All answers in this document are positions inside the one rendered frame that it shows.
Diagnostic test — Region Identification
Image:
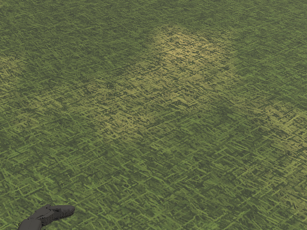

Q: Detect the robot left hand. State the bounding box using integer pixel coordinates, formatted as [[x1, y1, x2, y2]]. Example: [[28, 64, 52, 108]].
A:
[[17, 204, 75, 230]]

